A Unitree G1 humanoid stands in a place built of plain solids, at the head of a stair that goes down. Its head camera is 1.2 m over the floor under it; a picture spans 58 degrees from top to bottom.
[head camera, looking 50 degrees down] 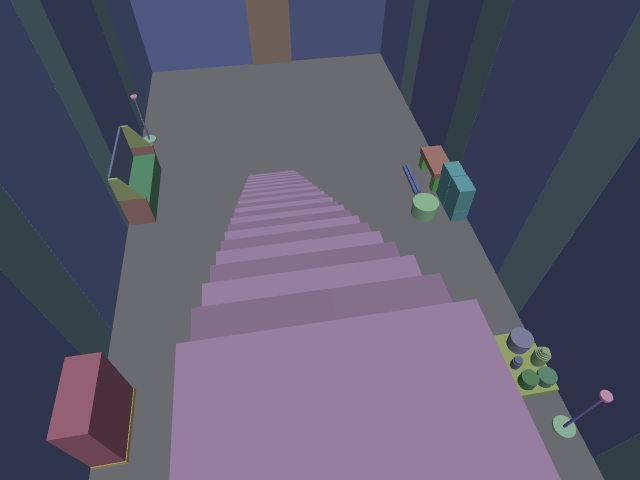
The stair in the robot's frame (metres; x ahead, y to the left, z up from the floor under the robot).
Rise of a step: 0.18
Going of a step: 0.23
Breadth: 0.95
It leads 10 degrees to the left of straight ahead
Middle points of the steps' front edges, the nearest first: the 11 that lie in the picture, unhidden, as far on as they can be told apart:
0.68 -0.04 0.00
0.91 0.00 -0.18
1.14 0.04 -0.36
1.37 0.08 -0.54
1.60 0.12 -0.72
1.83 0.16 -0.89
2.06 0.20 -1.07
2.29 0.23 -1.25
2.52 0.27 -1.43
2.75 0.31 -1.61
2.98 0.35 -1.79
